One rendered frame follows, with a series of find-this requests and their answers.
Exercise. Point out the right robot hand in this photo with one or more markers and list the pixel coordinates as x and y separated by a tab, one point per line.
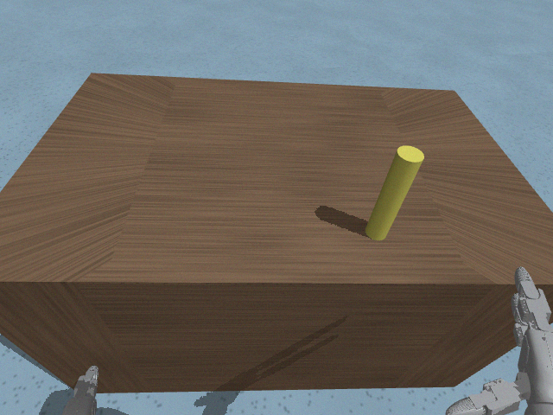
534	381

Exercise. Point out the can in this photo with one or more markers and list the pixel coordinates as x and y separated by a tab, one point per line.
401	175

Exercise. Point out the left robot hand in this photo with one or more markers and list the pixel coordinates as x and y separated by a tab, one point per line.
84	402

